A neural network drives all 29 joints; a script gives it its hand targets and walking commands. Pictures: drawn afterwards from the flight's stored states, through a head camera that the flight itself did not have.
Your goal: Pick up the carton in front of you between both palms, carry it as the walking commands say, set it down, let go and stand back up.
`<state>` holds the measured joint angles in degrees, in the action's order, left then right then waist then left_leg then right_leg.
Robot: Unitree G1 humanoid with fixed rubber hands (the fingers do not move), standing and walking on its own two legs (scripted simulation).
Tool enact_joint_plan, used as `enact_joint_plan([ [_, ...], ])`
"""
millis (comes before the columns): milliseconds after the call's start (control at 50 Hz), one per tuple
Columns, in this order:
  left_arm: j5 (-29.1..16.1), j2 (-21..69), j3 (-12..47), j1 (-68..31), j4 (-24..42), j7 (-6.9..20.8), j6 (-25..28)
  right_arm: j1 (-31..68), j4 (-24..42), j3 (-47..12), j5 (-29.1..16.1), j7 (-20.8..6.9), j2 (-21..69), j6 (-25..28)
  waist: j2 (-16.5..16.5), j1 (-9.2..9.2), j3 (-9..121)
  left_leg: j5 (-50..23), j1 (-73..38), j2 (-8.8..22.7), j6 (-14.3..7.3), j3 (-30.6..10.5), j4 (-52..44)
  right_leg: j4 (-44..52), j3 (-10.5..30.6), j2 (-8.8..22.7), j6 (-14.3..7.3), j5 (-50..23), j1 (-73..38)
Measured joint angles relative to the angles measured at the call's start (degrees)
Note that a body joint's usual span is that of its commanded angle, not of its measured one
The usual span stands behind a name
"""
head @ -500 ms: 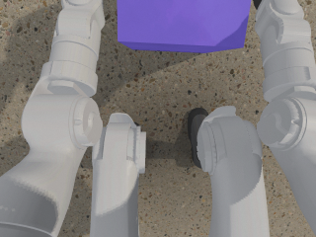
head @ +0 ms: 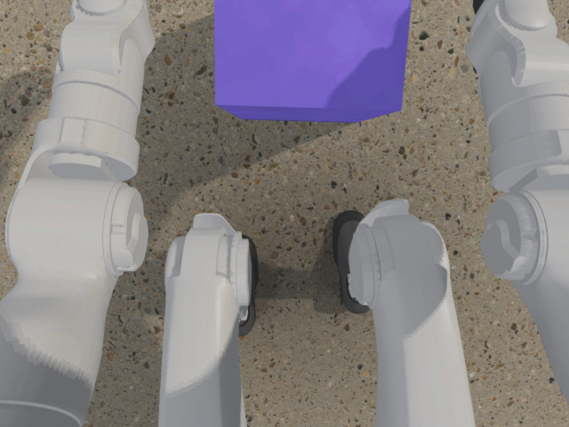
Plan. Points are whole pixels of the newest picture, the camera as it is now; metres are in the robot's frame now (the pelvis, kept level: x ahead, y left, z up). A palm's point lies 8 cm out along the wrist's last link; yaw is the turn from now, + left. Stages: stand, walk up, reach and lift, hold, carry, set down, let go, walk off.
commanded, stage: set down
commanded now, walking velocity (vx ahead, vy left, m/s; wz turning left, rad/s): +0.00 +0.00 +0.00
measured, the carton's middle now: (305, 43) +0.54 -0.04 -0.27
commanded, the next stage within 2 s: let go in 0.78 s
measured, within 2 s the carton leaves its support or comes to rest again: neither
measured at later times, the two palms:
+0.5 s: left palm out of the picture +0.58 +0.16 +0.03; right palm out of the picture +0.54 -0.24 +0.03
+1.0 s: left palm out of the picture +0.54 +0.17 +0.15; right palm out of the picture +0.50 -0.24 +0.15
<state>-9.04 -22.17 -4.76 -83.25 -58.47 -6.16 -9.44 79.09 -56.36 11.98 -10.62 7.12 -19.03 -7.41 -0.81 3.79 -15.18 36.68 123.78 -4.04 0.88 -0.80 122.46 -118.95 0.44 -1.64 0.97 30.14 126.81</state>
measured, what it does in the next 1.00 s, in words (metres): rises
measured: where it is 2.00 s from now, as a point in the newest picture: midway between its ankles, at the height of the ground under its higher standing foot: (297, 290)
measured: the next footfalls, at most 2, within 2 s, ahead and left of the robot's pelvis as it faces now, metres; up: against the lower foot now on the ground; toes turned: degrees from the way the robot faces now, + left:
none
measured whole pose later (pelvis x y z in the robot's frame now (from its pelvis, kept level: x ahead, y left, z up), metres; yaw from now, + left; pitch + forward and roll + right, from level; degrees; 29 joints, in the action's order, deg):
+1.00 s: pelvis +0.05 -0.01 +0.27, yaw +1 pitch +44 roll +1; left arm 6.6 -12.8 -16.1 -56.4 -46.4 -2.0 -9.4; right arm 51.5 -42.6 18.6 5.0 -1.9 -12.4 -8.2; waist -1.0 2.9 4.2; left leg 19.9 84.2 -3.3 1.1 -3.3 59.7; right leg -58.1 1.9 -1.6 0.0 16.0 86.4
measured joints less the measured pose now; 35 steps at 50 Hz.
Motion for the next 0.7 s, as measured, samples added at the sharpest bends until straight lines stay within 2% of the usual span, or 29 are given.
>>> enact_joint_plan([
  [160, 4.5, 1.6, -5.2, 1.6, -3.1, 1.5, 0.0, -2.7, -0.4, 3.7, 4.5, -1.1, 1.8, -0.6, -0.3, 0.11, 9.1, -2.3, -2.1, 0.2, -0.1, -0.1, -9.8, 9.4, 0.5, -0.2, 0.1, -1.8, -2.3],
  [460, 5.3, 1.6, -5.9, 7.8, 5.6, 2.8, -3.0, -9.2, 8.6, 4.7, 4.8, -2.5, 2.2, -4.0, -0.2, 0.17, 14.6, -6.0, -10.7, 0.2, 0.0, -1.0, -26.1, 25.3, 0.8, -0.3, -0.2, -4.6, -11.2],
  [700, 8.2, 3.2, -8.7, 12.2, 5.3, 5.3, -1.5, -14.1, 9.4, 7.0, 7.8, -4.4, 4.4, -2.8, -0.4, 0.12, 18.5, -10.6, -22.3, 0.4, 0.0, -1.6, -42.8, 41.7, 1.3, -0.3, -0.3, -8.8, -23.0],
])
